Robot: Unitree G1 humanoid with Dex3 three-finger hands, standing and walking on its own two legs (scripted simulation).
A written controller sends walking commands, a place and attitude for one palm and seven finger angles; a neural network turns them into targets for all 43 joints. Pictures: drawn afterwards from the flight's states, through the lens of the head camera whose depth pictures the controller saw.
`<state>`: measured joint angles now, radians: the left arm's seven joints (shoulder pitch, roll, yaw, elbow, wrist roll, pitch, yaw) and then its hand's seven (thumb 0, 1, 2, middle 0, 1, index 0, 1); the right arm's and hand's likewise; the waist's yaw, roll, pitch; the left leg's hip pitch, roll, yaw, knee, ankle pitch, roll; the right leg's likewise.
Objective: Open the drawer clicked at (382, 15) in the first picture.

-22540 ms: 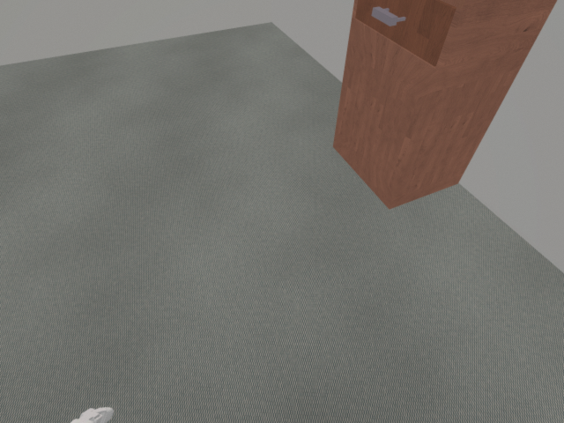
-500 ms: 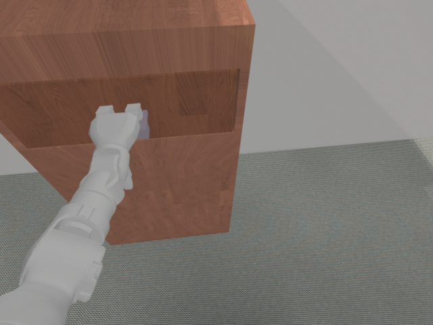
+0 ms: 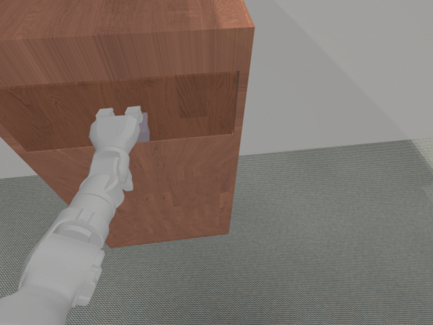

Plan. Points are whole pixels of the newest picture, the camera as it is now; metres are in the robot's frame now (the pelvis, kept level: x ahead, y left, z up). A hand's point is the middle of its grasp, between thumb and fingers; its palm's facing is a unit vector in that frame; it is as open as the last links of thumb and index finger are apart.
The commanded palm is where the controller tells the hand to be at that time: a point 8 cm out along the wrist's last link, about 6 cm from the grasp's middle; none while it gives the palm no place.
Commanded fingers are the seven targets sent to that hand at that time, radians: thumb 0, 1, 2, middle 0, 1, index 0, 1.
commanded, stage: close the thumb around the handle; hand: left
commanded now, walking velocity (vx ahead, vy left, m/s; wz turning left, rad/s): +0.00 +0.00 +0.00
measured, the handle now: (121, 126) +0.51 +0.19 +0.06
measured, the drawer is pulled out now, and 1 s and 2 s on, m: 0.00 0.02 0.15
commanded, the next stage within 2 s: pull the drawer open in 0.60 s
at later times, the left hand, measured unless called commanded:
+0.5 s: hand (124, 150) +0.46 +0.18 +0.04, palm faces -0.02 -0.03 -1.00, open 6.2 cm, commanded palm +0.43 +0.18 +0.10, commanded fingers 0.00 0.90 0.90 -0.40 -1.35 -0.40 -1.35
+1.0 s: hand (123, 156) +0.44 +0.18 +0.04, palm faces -0.02 -0.04 -1.00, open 6.1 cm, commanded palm +0.40 +0.17 +0.10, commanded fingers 0.00 0.90 0.90 -0.40 -1.35 -0.40 -1.35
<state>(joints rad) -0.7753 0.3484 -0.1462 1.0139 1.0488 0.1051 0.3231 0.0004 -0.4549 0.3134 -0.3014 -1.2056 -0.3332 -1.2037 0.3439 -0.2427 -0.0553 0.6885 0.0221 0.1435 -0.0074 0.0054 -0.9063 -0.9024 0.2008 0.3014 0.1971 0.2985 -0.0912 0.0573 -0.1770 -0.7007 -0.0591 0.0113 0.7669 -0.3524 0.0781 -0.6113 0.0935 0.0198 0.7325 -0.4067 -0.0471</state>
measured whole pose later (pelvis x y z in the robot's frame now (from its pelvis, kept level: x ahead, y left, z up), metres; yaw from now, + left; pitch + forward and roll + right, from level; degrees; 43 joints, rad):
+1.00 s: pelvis +0.01 +0.00 +0.01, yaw -1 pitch +15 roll -1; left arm -0.57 0.34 -0.15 0.78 1.03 0.14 0.29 0.01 0.65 0.77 -0.30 -1.35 -0.36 -1.35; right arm 0.32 -0.25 -0.06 0.66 0.03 0.18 0.01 0.01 -0.91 -0.90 0.20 0.30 0.20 0.30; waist -0.06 0.07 -0.18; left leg -0.62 -0.05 0.03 0.72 -0.36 0.07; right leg -0.53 0.10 0.04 0.69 -0.41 -0.05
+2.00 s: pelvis +0.01 -0.02 +0.01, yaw +0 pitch +9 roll +1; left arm 0.00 0.31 -0.22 0.15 1.03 0.20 0.24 0.02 0.65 0.79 -0.25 -1.35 -0.40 -1.31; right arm 0.15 -0.24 -0.03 0.60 0.02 0.14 0.01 0.01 -0.91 -0.90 0.20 0.30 0.19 0.30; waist 0.02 0.07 -0.15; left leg -0.48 -0.07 0.02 0.69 -0.36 0.05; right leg -0.42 0.09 0.04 0.70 -0.43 -0.07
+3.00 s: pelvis +0.00 -0.03 +0.00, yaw -1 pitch +7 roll +2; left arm 0.45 0.33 -0.18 -0.21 1.04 0.11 0.30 0.03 0.64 0.77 -0.23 -1.35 -0.43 -1.27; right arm 0.10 -0.24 0.00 0.56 0.00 0.11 0.05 0.01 -0.91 -0.90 0.20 0.30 0.19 0.30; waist 0.06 0.07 -0.13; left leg -0.49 -0.05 0.03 0.74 -0.37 0.04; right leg -0.44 0.10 0.04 0.77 -0.45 -0.09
